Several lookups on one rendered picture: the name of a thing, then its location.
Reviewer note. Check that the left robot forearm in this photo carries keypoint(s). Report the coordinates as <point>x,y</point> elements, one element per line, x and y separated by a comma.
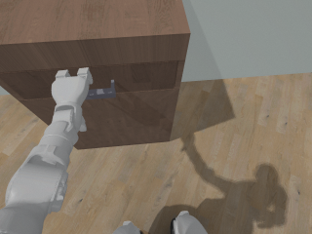
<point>57,142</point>

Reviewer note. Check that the cabinet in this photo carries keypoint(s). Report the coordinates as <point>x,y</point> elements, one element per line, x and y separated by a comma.
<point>50,34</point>

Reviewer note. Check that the drawer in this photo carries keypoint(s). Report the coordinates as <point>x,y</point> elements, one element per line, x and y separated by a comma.
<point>128,77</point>

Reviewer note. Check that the robot left hand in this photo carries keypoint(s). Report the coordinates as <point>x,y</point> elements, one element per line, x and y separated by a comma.
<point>74,89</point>

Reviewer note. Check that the handle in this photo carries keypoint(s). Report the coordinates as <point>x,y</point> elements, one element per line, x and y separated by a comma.
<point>102,93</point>

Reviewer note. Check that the left robot shin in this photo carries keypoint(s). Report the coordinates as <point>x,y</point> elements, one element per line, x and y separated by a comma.
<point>127,223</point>

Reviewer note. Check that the left robot upper arm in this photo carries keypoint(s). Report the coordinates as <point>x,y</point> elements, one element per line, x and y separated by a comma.
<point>37,191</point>

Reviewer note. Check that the robot right thigh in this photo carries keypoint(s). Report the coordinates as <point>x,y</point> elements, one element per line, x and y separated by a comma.
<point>188,224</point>

